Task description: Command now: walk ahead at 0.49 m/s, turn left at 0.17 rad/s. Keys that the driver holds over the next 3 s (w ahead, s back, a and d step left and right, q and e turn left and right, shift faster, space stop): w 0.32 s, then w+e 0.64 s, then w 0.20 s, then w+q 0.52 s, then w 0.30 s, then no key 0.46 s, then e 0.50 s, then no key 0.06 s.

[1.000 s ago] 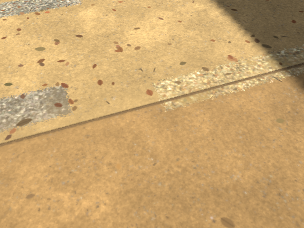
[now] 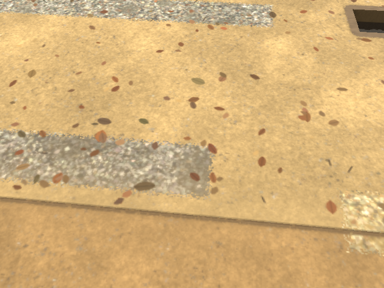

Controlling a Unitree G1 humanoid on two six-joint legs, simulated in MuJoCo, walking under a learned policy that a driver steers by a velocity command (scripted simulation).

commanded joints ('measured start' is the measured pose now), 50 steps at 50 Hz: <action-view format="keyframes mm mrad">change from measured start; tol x32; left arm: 1 13 69 7 -31 5 -10 -6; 20 313 -12 -41 17 -20 26 15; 42 -215 30 7 -203 -26 72 -48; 50 193 174 72 -149 -7 66 -9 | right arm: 1 29 -54 -17 -67 -7 -9 -2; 14 -360 -59 3 -216 1 -26 30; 20 155 -294 -79 -106 -32 -25 23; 50 -102 -155 -31 -138 38 -80 15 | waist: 1 -22 -87 -39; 17 -17 -107 -30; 20 -87 327 -410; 39 -76 -3 77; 50 118 -121 -270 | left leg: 1 -175 124 -14 -34 67 -3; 15 -152 69 81 -682 304 -8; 18 289 48 88 -731 276 58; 20 826 449 -587 -860 108 253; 27 290 255 -20 -1049 387 120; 40 512 297 259 -1034 547 87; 45 535 293 323 -692 1166 40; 47 191 202 336 -166 751 -35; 48 -261 -36 211 223 -187 -99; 50 -395 45 -12 228 -117 -36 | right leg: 1 129 -276 322 -274 0 -188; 18 214 -230 105 152 403 -61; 21 -441 -63 188 885 -424 5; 41 -462 -153 3 260 103 -11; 46 85 15 -98 160 -19 -129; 48 711 -377 737 -6 -108 -396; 50 626 -383 671 -121 -81 -330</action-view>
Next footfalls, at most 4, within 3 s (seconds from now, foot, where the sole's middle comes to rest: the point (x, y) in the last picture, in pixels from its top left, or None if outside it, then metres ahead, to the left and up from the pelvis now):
0.36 left None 0.37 0.16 -0.77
0.94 right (232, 243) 0.64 -0.11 -0.77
1.48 left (206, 160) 1.01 -0.02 -0.77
1.98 right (257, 120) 1.25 -0.27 -0.77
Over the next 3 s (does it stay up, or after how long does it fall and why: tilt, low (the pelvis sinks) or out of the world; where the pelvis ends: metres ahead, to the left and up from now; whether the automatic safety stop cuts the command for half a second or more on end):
stays up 1.23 -0.21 0.01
